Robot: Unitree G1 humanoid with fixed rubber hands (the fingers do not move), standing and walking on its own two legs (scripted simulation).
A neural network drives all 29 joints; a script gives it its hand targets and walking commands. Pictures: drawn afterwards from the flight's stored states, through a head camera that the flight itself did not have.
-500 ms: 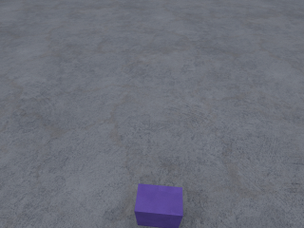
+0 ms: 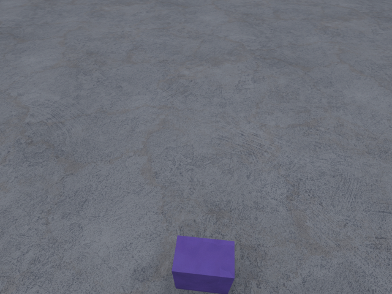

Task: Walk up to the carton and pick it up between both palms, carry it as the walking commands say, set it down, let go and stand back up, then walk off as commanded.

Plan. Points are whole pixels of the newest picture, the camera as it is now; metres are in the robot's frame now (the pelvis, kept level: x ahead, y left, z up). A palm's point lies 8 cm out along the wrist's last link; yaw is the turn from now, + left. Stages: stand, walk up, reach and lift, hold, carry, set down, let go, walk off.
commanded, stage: reach and lift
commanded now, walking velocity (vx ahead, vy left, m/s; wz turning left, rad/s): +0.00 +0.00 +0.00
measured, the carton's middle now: (203, 266) +0.39 -0.02 -0.64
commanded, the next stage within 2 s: none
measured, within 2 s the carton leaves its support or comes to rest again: neither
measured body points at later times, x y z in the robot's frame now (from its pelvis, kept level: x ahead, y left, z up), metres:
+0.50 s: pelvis -0.06 -0.01 -0.07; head +0.10 -0.01 +0.36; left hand +0.18 +0.25 -0.19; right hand +0.19 -0.25 -0.18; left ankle +0.02 +0.08 -0.74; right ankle -0.05 -0.14 -0.74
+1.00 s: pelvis -0.12 +0.00 -0.13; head +0.13 +0.00 +0.24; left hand +0.33 +0.21 -0.23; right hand +0.33 -0.23 -0.22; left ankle +0.02 +0.08 -0.74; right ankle -0.05 -0.14 -0.74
